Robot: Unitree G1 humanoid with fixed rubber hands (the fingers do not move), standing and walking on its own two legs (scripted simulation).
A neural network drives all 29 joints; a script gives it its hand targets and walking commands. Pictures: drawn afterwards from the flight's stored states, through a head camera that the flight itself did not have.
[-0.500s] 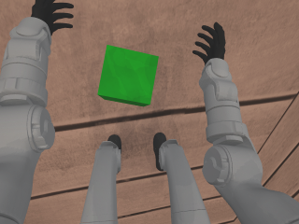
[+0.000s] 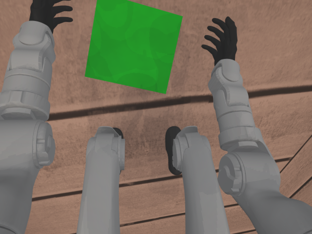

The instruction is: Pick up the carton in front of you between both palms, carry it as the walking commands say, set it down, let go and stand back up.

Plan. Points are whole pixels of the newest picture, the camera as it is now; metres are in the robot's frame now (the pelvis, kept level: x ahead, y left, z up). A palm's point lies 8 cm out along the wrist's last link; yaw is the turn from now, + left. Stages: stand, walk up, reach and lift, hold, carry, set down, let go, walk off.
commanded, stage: reach and lift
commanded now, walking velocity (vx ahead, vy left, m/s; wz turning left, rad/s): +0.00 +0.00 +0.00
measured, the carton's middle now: (133, 54) +0.50 +0.07 -0.36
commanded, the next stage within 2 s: none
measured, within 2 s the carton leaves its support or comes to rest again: leaves its support in 1.18 s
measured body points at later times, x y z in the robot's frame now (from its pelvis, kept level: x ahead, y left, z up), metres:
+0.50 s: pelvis -0.03 +0.00 -0.11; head +0.35 +0.05 +0.13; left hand +0.53 +0.23 -0.31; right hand +0.51 -0.14 -0.30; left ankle +0.08 +0.12 -0.45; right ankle +0.10 -0.14 -0.45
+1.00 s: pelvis -0.03 -0.01 -0.11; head +0.34 +0.05 +0.14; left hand +0.53 +0.21 -0.30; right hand +0.51 -0.10 -0.29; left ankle +0.08 +0.12 -0.45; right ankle +0.10 -0.14 -0.45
